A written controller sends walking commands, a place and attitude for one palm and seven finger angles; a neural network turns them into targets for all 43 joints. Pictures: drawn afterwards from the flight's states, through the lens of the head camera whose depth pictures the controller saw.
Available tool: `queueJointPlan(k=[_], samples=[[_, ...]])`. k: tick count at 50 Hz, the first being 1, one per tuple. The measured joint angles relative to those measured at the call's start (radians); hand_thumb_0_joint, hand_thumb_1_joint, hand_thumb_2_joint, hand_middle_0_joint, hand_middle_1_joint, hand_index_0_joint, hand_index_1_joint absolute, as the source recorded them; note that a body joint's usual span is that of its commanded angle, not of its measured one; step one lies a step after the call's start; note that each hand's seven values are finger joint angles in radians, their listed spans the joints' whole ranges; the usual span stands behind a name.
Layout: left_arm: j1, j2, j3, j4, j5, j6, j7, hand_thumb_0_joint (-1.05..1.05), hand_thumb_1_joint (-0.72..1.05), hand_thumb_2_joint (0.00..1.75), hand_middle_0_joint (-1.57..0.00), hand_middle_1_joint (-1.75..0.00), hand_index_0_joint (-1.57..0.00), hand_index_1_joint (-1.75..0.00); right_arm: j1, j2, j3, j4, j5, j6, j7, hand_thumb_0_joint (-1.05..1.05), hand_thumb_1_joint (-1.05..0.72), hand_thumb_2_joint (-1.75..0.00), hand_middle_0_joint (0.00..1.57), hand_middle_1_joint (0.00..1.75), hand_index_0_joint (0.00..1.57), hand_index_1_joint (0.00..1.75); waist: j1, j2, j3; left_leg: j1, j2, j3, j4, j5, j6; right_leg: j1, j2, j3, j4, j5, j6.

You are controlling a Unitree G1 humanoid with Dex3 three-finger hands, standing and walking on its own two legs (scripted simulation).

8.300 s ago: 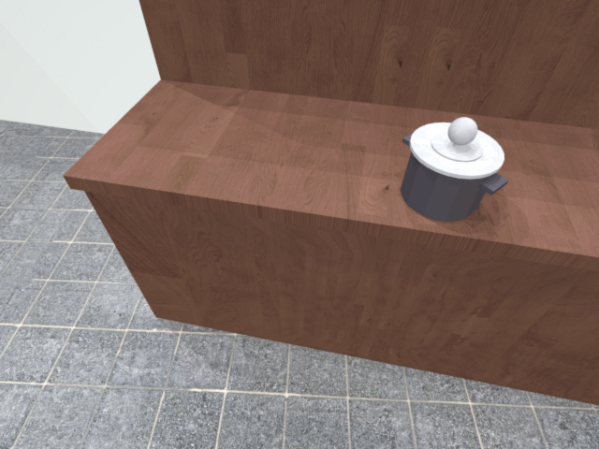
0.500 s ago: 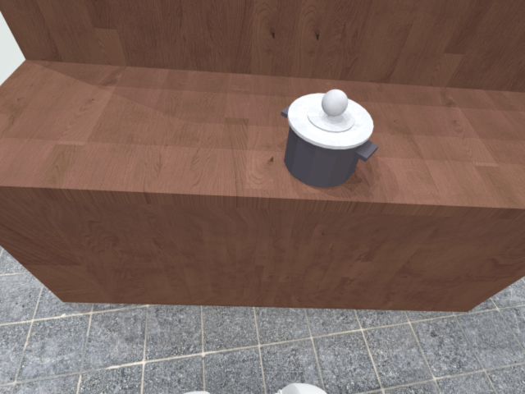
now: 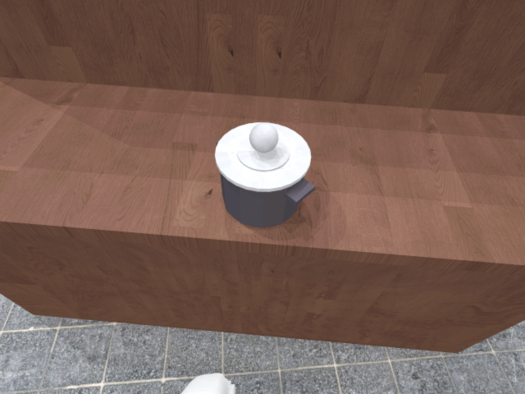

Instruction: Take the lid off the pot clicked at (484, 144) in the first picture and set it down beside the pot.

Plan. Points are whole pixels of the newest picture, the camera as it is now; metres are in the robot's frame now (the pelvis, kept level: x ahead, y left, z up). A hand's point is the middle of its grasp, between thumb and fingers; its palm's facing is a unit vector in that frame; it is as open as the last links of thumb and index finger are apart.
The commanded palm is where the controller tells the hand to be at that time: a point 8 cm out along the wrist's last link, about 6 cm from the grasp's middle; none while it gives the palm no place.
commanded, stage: shuffle to correct the standing spot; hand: left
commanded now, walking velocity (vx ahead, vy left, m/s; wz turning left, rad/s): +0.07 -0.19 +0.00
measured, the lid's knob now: (263, 137) +0.51 +0.05 +0.11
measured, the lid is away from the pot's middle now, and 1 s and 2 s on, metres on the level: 0.00 0.00 0.00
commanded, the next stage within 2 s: come to a stop and stand still in 0.32 s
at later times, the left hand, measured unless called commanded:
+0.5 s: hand out of the picture +0.13 +0.10 -0.16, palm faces -0.02 -0.97 -0.23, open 7.3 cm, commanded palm none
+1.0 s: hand out of the picture +0.06 +0.09 -0.19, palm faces +0.07 -0.96 -0.28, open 7.4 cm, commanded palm none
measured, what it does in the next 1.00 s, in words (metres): steps to the right: left foot, then right foot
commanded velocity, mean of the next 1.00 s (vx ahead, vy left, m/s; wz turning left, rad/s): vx -0.02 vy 0.04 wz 0.00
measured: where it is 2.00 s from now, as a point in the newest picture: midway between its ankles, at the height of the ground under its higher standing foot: outside the picture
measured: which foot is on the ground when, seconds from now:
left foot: up 0.00-0.12, down 0.14-0.56, up 0.58-0.98, down 1.00-1.00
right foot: down 0.00-0.16, up 0.18-0.54, down 0.56-1.00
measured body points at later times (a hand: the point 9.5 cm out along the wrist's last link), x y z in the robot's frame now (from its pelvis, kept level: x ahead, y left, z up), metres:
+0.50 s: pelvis +0.05 -0.12 +0.01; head +0.09 -0.10 +0.46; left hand +0.13 +0.15 -0.14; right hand +0.06 -0.37 -0.13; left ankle +0.06 +0.03 -0.74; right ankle +0.07 -0.31 -0.69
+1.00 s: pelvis +0.03 -0.12 -0.01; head +0.05 -0.11 +0.44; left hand +0.06 +0.14 -0.16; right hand +0.15 -0.38 -0.13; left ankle +0.06 -0.01 -0.74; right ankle +0.07 -0.31 -0.73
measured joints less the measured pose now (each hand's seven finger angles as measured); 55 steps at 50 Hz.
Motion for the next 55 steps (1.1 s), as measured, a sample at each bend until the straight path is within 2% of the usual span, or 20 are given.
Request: queueJointPlan(k=[4,7,9,10,13,16,20,23,25,27,28,31,33,36,40,44,49,50,52,55], samples=[[0.017,-0.009,-0.007,0.016,-0.003,0.007,-0.002,0.00,0.91,0.90,-0.20,-0.30,-0.20,-0.30,-0.027,0.046,0.017,-0.005,0.004,-0.009,-0.005,0.01,-0.91,-0.90,0.20,0.30,0.20,0.30,0.010,-0.016,-0.002,0.063,-0.014,0.015,-0.189,0.039,0.006,0.041,0.056,-0.012,-0.030,-0.008,-0.026],[0.028,-0.009,-0.006,0.026,-0.012,0.017,-0.009,0.01,0.91,0.90,-0.20,-0.30,-0.20,-0.30,-0.029,0.082,0.035,-0.010,0.006,-0.028,-0.012,0.01,-0.91,-0.90,0.20,0.30,0.20,0.30,0.007,-0.026,-0.010,0.165,-0.017,0.012,-0.401,0.165,0.029,0.047,0.094,-0.020,0.011,-0.047,-0.039],[0.016,-0.005,-0.001,0.038,-0.015,0.029,-0.015,0.01,0.91,0.90,-0.20,-0.30,-0.20,-0.30,-0.028,0.104,0.044,-0.012,-0.001,-0.037,-0.019,0.00,-0.91,-0.90,0.20,0.30,0.20,0.30,-0.008,-0.052,-0.003,0.175,-0.023,0.018,-0.394,0.199,0.082,-0.016,0.086,0.006,0.194,-0.136,0.018],[0.007,-0.004,0.000,0.040,-0.011,0.039,-0.018,0.01,0.91,0.90,-0.20,-0.30,-0.20,-0.30,-0.023,0.109,0.049,-0.016,-0.004,-0.034,-0.020,0.00,-0.91,-0.90,0.20,0.30,0.20,0.30,-0.015,-0.058,0.000,0.182,-0.021,0.021,-0.387,0.184,0.092,-0.064,0.082,0.031,0.323,-0.189,0.044],[-0.032,0.003,0.009,0.033,0.003,0.059,-0.027,0.01,0.91,0.90,-0.21,-0.30,-0.20,-0.30,0.010,0.096,0.042,-0.018,-0.004,-0.033,-0.034,0.00,-0.92,-0.90,0.21,0.30,0.20,0.30,-0.033,-0.039,-0.002,0.208,-0.004,0.001,-0.424,0.180,0.082,-0.179,0.053,0.096,0.558,-0.192,0.078],[-0.070,0.034,0.025,0.012,0.002,0.066,-0.032,0.01,0.92,0.90,-0.21,-0.30,-0.20,-0.30,0.041,0.070,0.040,0.002,-0.007,-0.029,-0.034,-0.01,-0.93,-0.90,0.21,0.30,0.21,0.30,-0.031,-0.028,-0.005,0.239,0.015,-0.013,-0.497,0.217,0.056,-0.252,-0.005,0.162,0.637,-0.099,0.103],[-0.108,0.076,0.042,-0.012,-0.002,0.074,-0.028,0.01,0.92,0.90,-0.20,-0.30,-0.20,-0.30,0.074,0.049,0.034,0.019,-0.009,-0.015,-0.024,0.00,-0.92,-0.90,0.21,0.30,0.20,0.30,-0.030,-0.017,-0.008,0.256,0.054,-0.028,-0.560,0.248,0.020,-0.278,-0.075,0.198,0.580,-0.032,0.133],[-0.125,0.092,0.042,-0.015,-0.005,0.077,-0.027,0.01,0.92,0.90,-0.20,-0.30,-0.20,-0.30,0.086,0.033,0.023,0.016,-0.016,-0.004,-0.015,0.00,-0.92,-0.90,0.21,0.30,0.20,0.30,-0.046,0.004,0.000,0.253,0.092,-0.039,-0.571,0.251,-0.013,-0.233,-0.106,0.165,0.418,-0.052,0.146],[-0.133,0.095,0.036,-0.010,-0.007,0.067,-0.027,0.01,0.92,0.90,-0.20,-0.30,-0.20,-0.30,0.091,0.019,0.015,0.010,-0.018,0.000,-0.009,0.00,-0.91,-0.90,0.20,0.30,0.20,0.30,-0.060,0.022,0.008,0.241,0.115,-0.046,-0.552,0.241,-0.037,-0.182,-0.106,0.130,0.291,-0.068,0.147],[-0.134,0.096,0.027,-0.007,-0.011,0.040,-0.025,0.01,0.92,0.90,-0.20,-0.30,-0.20,-0.30,0.103,0.007,0.009,0.009,-0.014,0.002,-0.004,0.00,-0.91,-0.90,0.20,0.30,0.20,0.30,-0.068,0.029,0.010,0.216,0.126,-0.051,-0.494,0.209,-0.063,-0.101,-0.102,0.106,0.122,-0.010,0.142],[-0.125,0.106,0.022,-0.011,-0.010,0.021,-0.022,0.01,0.92,0.90,-0.20,-0.30,-0.20,-0.30,0.116,0.007,0.009,0.008,-0.009,0.003,-0.001,0.00,-0.91,-0.90,0.20,0.30,0.20,0.30,-0.067,0.002,-0.002,0.194,0.106,-0.044,-0.445,0.174,-0.063,-0.065,-0.120,0.119,0.050,0.046,0.131],[-0.142,0.048,0.003,0.017,-0.006,0.003,-0.009,0.00,0.92,0.90,-0.20,-0.30,-0.20,-0.30,0.096,-0.037,-0.004,0.027,0.003,0.030,-0.002,0.00,-0.91,-0.90,0.20,0.30,0.20,0.30,-0.056,0.058,0.016,0.134,0.070,-0.108,-0.266,-0.031,-0.042,-0.085,-0.102,0.117,0.127,-0.045,0.137],[-0.139,0.012,-0.010,0.017,-0.005,-0.006,-0.006,0.00,0.91,0.90,-0.20,-0.30,-0.20,-0.30,0.083,-0.054,-0.010,0.029,0.003,0.040,-0.004,0.01,-0.91,-0.90,0.20,0.30,0.20,0.30,-0.048,0.071,0.022,0.088,0.018,-0.108,-0.131,-0.089,-0.042,-0.077,-0.109,0.121,0.126,-0.053,0.139],[-0.131,-0.016,-0.015,0.014,-0.009,-0.012,0.010,0.00,0.91,0.90,-0.20,-0.30,-0.20,-0.30,0.054,-0.056,-0.010,0.020,0.005,0.054,0.006,0.01,-0.91,-0.90,0.20,0.30,0.20,0.30,-0.035,0.057,0.035,0.019,-0.040,-0.092,0.050,-0.059,-0.056,-0.045,-0.122,0.125,0.083,-0.024,0.133],[-0.110,-0.008,-0.006,0.012,-0.006,-0.010,0.031,0.00,0.91,0.90,-0.21,-0.30,-0.20,-0.30,0.010,-0.043,-0.008,-0.014,0.003,0.079,0.028,0.01,-0.91,-0.90,0.20,0.30,0.20,0.30,-0.018,0.026,0.032,-0.046,-0.065,-0.086,0.139,0.031,-0.066,-0.022,-0.135,0.118,0.030,0.012,0.132],[-0.088,0.026,0.006,0.016,0.004,0.001,0.039,0.00,0.91,0.90,-0.21,-0.30,-0.21,-0.30,-0.032,-0.024,-0.007,-0.054,0.004,0.077,0.041,0.01,-0.91,-0.90,0.20,0.30,0.20,0.30,-0.002,-0.009,0.021,-0.031,-0.056,-0.090,0.056,0.069,-0.062,-0.029,-0.152,0.121,0.019,0.030,0.141],[-0.061,0.080,0.023,0.003,0.010,0.032,0.030,0.00,0.91,0.90,-0.21,-0.30,-0.21,-0.30,-0.043,-0.006,0.004,-0.088,0.016,0.029,0.044,0.00,-0.91,-0.90,0.20,0.30,0.20,0.30,0.019,-0.042,-0.001,0.162,-0.036,-0.069,-0.348,0.146,-0.041,-0.074,-0.172,0.140,0.083,0.013,0.171],[-0.054,0.084,0.023,-0.001,0.006,0.040,0.028,0.01,0.91,0.90,-0.21,-0.30,-0.20,-0.30,-0.035,-0.011,0.006,-0.097,0.015,0.015,0.041,0.00,-0.91,-0.90,0.20,0.30,0.20,0.30,0.014,-0.026,-0.011,0.196,-0.024,-0.075,-0.428,0.192,-0.019,-0.097,-0.161,0.135,0.126,-0.014,0.161],[-0.066,0.102,0.030,0.008,-0.001,0.061,0.031,0.01,0.91,0.90,-0.21,-0.30,-0.20,-0.30,-0.036,0.010,0.010,-0.093,0.007,0.012,0.034,0.00,-0.91,-0.90,0.20,0.30,0.20,0.30,0.011,-0.041,-0.002,0.175,-0.036,-0.068,-0.384,0.197,0.023,-0.148,-0.138,0.170,0.273,-0.180,0.140],[-0.071,0.111,0.036,0.027,-0.002,0.070,0.030,0.01,0.91,0.90,-0.20,-0.30,-0.20,-0.30,-0.017,0.043,0.030,-0.074,-0.006,0.022,0.027,0.00,-0.91,-0.90,0.20,0.30,0.20,0.30,0.009,-0.046,-0.012,0.187,-0.043,-0.061,-0.412,0.193,0.043,-0.206,-0.081,0.166,0.490,-0.202,0.113]])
